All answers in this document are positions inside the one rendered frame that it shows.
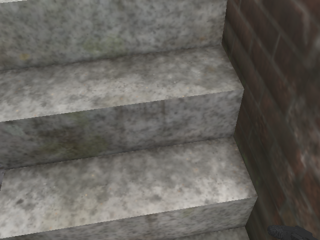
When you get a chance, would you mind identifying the right robot hand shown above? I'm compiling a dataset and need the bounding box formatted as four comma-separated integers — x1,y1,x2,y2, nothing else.
267,225,318,240

